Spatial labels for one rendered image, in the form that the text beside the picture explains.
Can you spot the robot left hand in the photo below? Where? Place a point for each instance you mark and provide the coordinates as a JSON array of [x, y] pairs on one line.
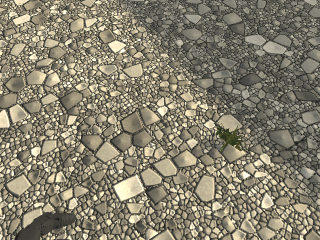
[[44, 224]]

